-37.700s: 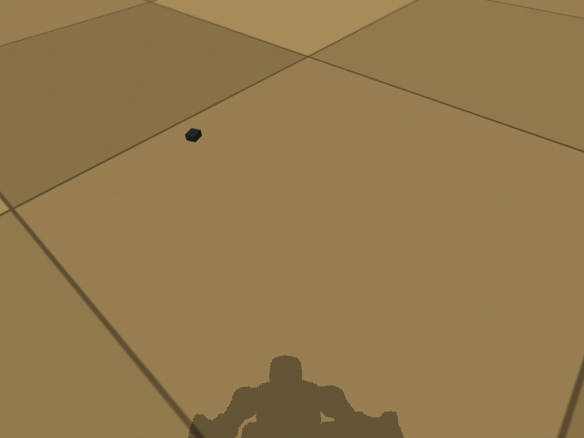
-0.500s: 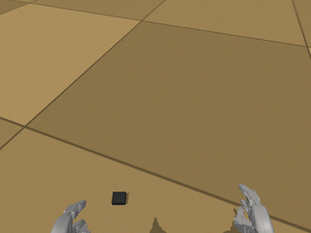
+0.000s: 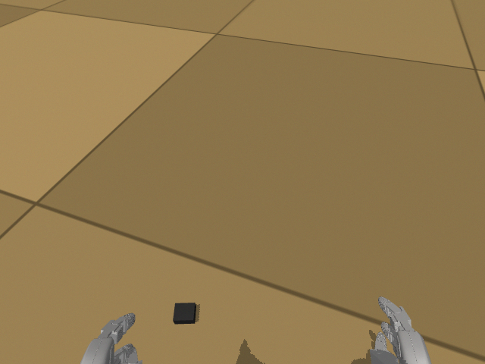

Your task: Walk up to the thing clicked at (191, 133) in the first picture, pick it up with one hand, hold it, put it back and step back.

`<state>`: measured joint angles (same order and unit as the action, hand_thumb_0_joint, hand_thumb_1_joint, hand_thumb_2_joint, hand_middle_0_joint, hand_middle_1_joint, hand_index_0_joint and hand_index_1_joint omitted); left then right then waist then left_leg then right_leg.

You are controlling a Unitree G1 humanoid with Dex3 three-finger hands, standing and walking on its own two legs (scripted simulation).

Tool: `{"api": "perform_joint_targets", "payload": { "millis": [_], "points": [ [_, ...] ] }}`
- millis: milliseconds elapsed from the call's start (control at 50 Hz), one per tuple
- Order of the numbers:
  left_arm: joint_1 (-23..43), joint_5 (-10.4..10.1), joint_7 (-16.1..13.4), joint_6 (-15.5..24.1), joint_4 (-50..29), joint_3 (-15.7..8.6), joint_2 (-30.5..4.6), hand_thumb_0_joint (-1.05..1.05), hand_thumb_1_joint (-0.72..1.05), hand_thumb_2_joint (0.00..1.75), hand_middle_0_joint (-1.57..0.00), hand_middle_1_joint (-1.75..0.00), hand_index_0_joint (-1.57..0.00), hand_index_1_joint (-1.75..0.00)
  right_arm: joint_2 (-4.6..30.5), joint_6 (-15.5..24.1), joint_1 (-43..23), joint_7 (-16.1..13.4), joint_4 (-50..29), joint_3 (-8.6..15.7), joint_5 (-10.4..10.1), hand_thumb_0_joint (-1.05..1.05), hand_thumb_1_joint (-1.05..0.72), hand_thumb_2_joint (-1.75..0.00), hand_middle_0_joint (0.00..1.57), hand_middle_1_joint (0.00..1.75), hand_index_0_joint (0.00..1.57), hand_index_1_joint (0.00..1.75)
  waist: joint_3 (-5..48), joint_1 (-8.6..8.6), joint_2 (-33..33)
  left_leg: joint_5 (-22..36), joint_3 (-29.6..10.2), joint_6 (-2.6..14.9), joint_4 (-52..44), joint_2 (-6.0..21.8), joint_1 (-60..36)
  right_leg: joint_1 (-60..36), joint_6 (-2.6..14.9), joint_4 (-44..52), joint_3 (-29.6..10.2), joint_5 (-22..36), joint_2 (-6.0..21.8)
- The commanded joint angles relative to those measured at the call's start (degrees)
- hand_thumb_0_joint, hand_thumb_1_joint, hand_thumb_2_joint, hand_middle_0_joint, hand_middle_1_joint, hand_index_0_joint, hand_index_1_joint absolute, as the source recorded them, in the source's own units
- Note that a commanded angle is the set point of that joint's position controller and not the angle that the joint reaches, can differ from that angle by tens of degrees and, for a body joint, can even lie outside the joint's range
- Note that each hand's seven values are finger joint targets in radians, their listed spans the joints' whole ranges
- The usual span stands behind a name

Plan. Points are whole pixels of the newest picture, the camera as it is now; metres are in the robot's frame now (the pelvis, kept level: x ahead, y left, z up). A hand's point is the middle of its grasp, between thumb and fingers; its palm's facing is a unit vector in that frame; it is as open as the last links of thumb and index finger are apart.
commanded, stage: home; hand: left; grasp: from above
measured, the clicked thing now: (184, 313) +0.46 +0.24 -0.70
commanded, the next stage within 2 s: stand in 1.16 s
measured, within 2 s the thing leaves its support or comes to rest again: neither
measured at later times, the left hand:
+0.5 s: hand out of the picture +0.17 +0.18 -0.05, palm faces +0.04 -0.98 -0.20, open 7.4 cm
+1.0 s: hand out of the picture +0.16 +0.18 -0.05, palm faces +0.04 -0.98 -0.20, open 7.4 cm
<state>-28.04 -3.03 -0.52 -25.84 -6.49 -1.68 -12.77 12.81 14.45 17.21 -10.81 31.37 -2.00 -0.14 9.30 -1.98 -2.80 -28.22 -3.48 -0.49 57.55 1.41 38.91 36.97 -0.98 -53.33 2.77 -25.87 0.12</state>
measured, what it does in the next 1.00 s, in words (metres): stands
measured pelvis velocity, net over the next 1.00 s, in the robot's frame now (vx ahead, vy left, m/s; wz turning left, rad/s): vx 0.00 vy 0.00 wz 0.00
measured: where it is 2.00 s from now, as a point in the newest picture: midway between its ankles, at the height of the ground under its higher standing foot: outside the picture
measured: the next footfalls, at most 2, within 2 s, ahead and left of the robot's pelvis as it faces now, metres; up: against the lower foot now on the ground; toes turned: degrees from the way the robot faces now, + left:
none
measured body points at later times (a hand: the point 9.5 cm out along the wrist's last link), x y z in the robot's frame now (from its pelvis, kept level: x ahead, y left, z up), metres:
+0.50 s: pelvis +0.00 +0.00 +0.00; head +0.02 +0.00 +0.45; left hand +0.16 +0.23 -0.03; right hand +0.16 -0.24 -0.07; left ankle +0.01 +0.12 -0.68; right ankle +0.01 -0.13 -0.68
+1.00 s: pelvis +0.00 +0.00 +0.00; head +0.02 +0.01 +0.45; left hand +0.16 +0.23 -0.03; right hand +0.16 -0.24 -0.06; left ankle +0.01 +0.12 -0.68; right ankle +0.01 -0.13 -0.68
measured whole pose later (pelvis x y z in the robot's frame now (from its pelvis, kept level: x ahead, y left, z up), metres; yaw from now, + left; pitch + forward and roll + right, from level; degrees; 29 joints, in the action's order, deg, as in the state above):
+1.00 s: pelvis +0.00 +0.00 +0.00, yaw +0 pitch +10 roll -3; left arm -28.7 -3.1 -0.8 -25.7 -7.6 -1.6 -13.2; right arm 12.7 13.8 17.1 -10.6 30.8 -1.8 -0.2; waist 9.5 -1.9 -2.7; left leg -28.7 -3.6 -0.5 58.3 1.4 39.6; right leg 37.6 -1.0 -54.0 2.9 -26.3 0.0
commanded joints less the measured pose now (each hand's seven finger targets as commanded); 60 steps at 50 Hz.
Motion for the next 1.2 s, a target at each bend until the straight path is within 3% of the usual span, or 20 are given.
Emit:
{"api": "perform_joint_targets", "payload": {
  "millis": [0, 320, 340, 360, 420, 440, 500, 520, 560, 660, 820, 860, 900, 960, 1020, 1040, 1060, 1080, 1140, 1180],
  "points": [
    [1.19, 0.36, -0.68, 2.68, -10.75, -3.81, -5.90, 0.00, 0.90, 0.90, -0.20, -0.30, -0.20, -0.30, 6.56, 3.64, -4.32, -0.68, -8.94, 3.07, -0.15, 0.00, -0.90, -0.90, 0.20, 0.30, 0.20, 0.30, 3.99, -0.29, 0.87, 10.69, 1.18, 1.31, -9.19, -1.92, -3.97, -3.26, 0.66, 9.13, 0.27, 9.19, -1.20],
    [1.82, 0.14, -0.78, 3.48, -12.20, -3.66, -6.54, 0.00, 0.90, 0.90, -0.20, -0.30, -0.20, -0.30, 6.92, 3.29, -4.12, -0.41, -8.48, 3.16, -0.15, 0.00, -0.90, -0.90, 0.20, 0.30, 0.20, 0.30, 3.52, -0.25, -0.31, 11.48, 0.50, 1.00, -10.08, -1.26, -4.48, -2.78, 1.06, 7.98, 0.96, 9.03, -1.67],
    [-0.65, 0.13, -0.62, 2.98, -9.05, -2.37, -4.45, 0.00, 0.90, 0.90, -0.20, -0.30, -0.20, -0.30, 6.49, 3.38, -4.53, -0.48, -8.95, 2.94, -0.20, 0.00, -0.90, -0.90, 0.20, 0.30, 0.20, 0.30, 3.53, -0.60, 0.77, 11.90, 0.40, 1.04, -9.63, -1.40, -4.10, -2.78, 0.96, 7.97, 0.99, 9.41, -1.67],
    [0.78, -0.18, -0.74, 3.28, -11.83, -3.88, -5.94, 0.00, 0.90, 0.90, -0.20, -0.30, -0.20, -0.30, 6.89, 3.33, -4.31, -0.41, -9.04, 3.20, -0.25, 0.00, -0.90, -0.90, 0.20, 0.30, 0.20, 0.30, 4.91, -0.13, 0.52, 13.06, 0.58, 1.08, -9.44, -1.33, -4.80, -3.65, 1.04, 7.87, 1.00, 10.44, -1.61],
    [-0.48, 0.26, -0.73, 3.20, -9.92, -2.87, -5.18, 0.00, 0.90, 0.90, -0.20, -0.30, -0.20, -0.30, 6.85, 3.13, -4.25, -0.37, -9.00, 3.26, -0.12, 0.00, -0.90, -0.90, 0.20, 0.30, 0.20, 0.30, 4.66, -0.51, 0.24, 14.08, 0.48, 0.90, -9.41, -1.39, -4.39, -3.20, 1.20, 7.27, 1.05, 11.06, -1.69],
    [1.39, 0.10, -0.89, 3.58, -13.42, -4.21, -6.85, 0.00, 0.90, 0.90, -0.20, -0.30, -0.20, -0.30, 6.92, 3.08, -3.78, -0.40, -8.69, 3.37, -0.07, 0.00, -0.90, -0.90, 0.20, 0.30, 0.20, 0.30, 5.43, 0.25, -0.40, 14.59, 0.66, 0.87, -9.22, -1.25, -5.11, -3.60, 1.19, 7.17, 1.00, 11.46, -1.65],
    [-0.03, 0.26, -0.84, 3.11, -9.93, -2.95, -5.25, 0.00, 0.90, 0.90, -0.20, -0.30, -0.20, -0.30, 6.63, 3.12, -4.16, -0.50, -9.14, 3.22, -0.20, 0.00, -0.90, -0.90, 0.20, 0.30, 0.20, 0.30, 4.57, -0.59, 0.94, 13.95, 0.72, 1.13, -8.70, -1.60, -4.22, -3.29, 0.95, 7.80, 0.68, 11.63, -1.41],
    [2.19, 0.15, -1.08, 3.40, -13.69, -4.59, -7.29, 0.00, 0.90, 0.90, -0.20, -0.30, -0.20, -0.30, 6.78, 3.09, -3.67, -0.56, -9.00, 3.33, -0.19, 0.00, -0.90, -0.90, 0.20, 0.30, 0.20, 0.30, 5.73, 0.01, 0.67, 14.25, 0.85, 1.21, -8.59, -1.56, -4.66, -4.01, 0.99, 7.84, 0.56, 12.05, -1.33],
    [-0.15, 0.19, -0.78, 3.19, -9.95, -3.00, -5.14, 0.00, 0.90, 0.90, -0.20, -0.30, -0.20, -0.30, 6.72, 3.01, -3.92, -0.40, -8.69, 3.26, -0.11, 0.00, -0.90, -0.90, 0.20, 0.30, 0.20, 0.30, 4.95, -0.37, 0.53, 15.04, 0.74, 0.99, -8.97, -1.41, -4.67, -3.69, 1.09, 7.32, 0.75, 12.17, -1.47],
    [2.04, 0.53, -1.03, 3.34, -13.09, -4.31, -7.33, 0.00, 0.90, 0.90, -0.20, -0.30, -0.20, -0.30, 6.60, 2.93, -4.00, -0.53, -8.86, 3.29, -0.13, 0.00, -0.90, -0.90, 0.20, 0.30, 0.20, 0.30, 3.75, 0.02, -0.15, 11.45, 0.94, 1.17, -9.23, -1.59, -3.95, -3.06, 0.92, 8.34, 0.55, 9.41, -1.29],
    [1.45, 0.36, -0.94, 3.08, -13.16, -3.92, -7.25, 0.00, 0.90, 0.90, -0.20, -0.30, -0.20, -0.30, 6.84, 2.66, -3.91, -0.36, -9.15, 3.32, -0.23, 0.00, -0.90, -0.90, 0.20, 0.30, 0.20, 0.30, 4.45, -0.18, -0.28, 11.96, 0.73, 1.16, -9.31, -1.43, -4.20, -2.92, 1.06, 7.94, 0.84, 9.63, -1.49],
    [0.45, 0.23, -0.77, 2.71, -9.92, -2.34, -4.85, 0.00, 0.90, 0.90, -0.20, -0.30, -0.20, -0.30, 6.47, 2.84, -4.36, -0.41, -9.32, 3.06, -0.27, 0.00, -0.90, -0.90, 0.20, 0.30, 0.20, 0.30, 2.32, -0.74, 1.30, 9.49, 0.70, 1.39, -9.42, -1.54, -3.13, -2.16, 0.77, 8.71, 0.74, 7.89, -1.42],
    [1.38, 0.20, -1.12, 2.86, -12.53, -4.14, -6.67, 0.00, 0.90, 0.90, -0.20, -0.30, -0.20, -0.30, 6.54, 2.86, -4.10, -0.56, -9.40, 3.31, -0.32, 0.00, -0.90, -0.90, 0.20, 0.30, 0.20, 0.30, 3.54, -0.10, 0.59, 9.55, 0.97, 1.34, -9.11, -1.72, -3.03, -2.61, 0.74, 8.74, 0.61, 8.02, -1.19],
    [-0.83, 0.17, -0.90, 2.70, -10.58, -2.99, -5.17, 0.00, 0.90, 0.90, -0.20, -0.30, -0.20, -0.30, 6.87, 2.83, -4.08, -0.33, -9.61, 3.34, -0.25, 0.00, -0.90, -0.90, 0.20, 0.30, 0.20, 0.30, 4.34, -0.40, 0.12, 11.40, 0.85, 1.11, -9.28, -1.45, -3.97, -2.58, 0.94, 7.88, 0.92, 9.28, -1.54],
    [1.72, 0.26, -1.11, 3.22, -13.95, -4.55, -7.46, 0.00, 0.90, 0.90, -0.20, -0.30, -0.20, -0.30, 6.85, 2.77, -4.11, -0.45, -9.60, 3.54, -0.30, 0.00, -0.90, -0.90, 0.20, 0.30, 0.20, 0.30, 5.97, -0.17, -0.29, 12.58, 0.56, 1.10, -8.90, -1.41, -4.43, -3.30, 1.02, 7.49, 1.03, 10.20, -1.52],
    [0.23, 0.30, -0.99, 3.06, -11.35, -3.25, -5.94, 0.00, 0.90, 0.90, -0.20, -0.30, -0.20, -0.30, 6.75, 2.73, -3.99, -0.40, -9.42, 3.32, -0.30, 0.00, -0.90, -0.90, 0.20, 0.30, 0.20, 0.30, 4.69, -0.48, 0.36, 12.32, 0.67, 1.16, -8.92, -1.50, -4.00, -3.08, 1.01, 7.52, 0.96, 9.98, -1.53],
    [2.91, 0.43, -1.24, 3.57, -15.82, -4.59, -8.30, 0.00, 0.90, 0.90, -0.20, -0.30, -0.20, -0.30, 6.59, 2.69, -3.68, -0.45, -9.41, 3.41, -0.30, 0.00, -0.90, -0.90, 0.20, 0.30, 0.20, 0.30, 5.01, 0.04, -0.74, 11.71, 0.74, 1.17, -8.93, -1.50, -3.87, -2.78, 1.04, 7.58, 0.78, 9.69, -1.47],
    [-0.58, 0.51, -1.10, 3.03, -10.42, -2.58, -5.28, 0.00, 0.90, 0.90, -0.20, -0.30, -0.20, -0.30, 6.52, 2.72, -3.80, -0.46, -9.38, 3.20, -0.29, 0.00, -0.90, -0.90, 0.20, 0.30, 0.20, 0.30, 4.19, -0.85, 0.04, 11.99, 0.71, 1.16, -8.96, -1.52, -4.08, -2.54, 1.08, 7.55, 0.82, 9.83, -1.52],
    [1.12, 0.11, -1.18, 3.27, -13.11, -3.91, -6.67, 0.00, 0.90, 0.90, -0.20, -0.30, -0.20, -0.30, 6.87, 2.71, -3.78, -0.44, -9.29, 3.37, -0.32, 0.00, -0.90, -0.90, 0.20, 0.30, 0.20, 0.30, 5.19, -0.24, -0.40, 12.88, 0.34, 1.03, -9.22, -1.14, -4.62, -3.18, 1.18, 7.31, 1.01, 10.42, -1.58],
    [0.01, 0.29, -1.06, 2.97, -11.31, -3.11, -5.83, 0.00, 0.90, 0.90, -0.20, -0.30, -0.20, -0.30, 6.85, 2.60, -4.11, -0.28, -9.29, 3.25, -0.31, 0.00, -0.90, -0.90, 0.20, 0.30, 0.20, 0.30, 3.18, -0.16, -0.30, 11.61, -0.14, 0.91, -9.89, -0.97, -3.89, -2.40, 1.13, 7.22, 1.21, 9.14, -1.65]
  ]
}}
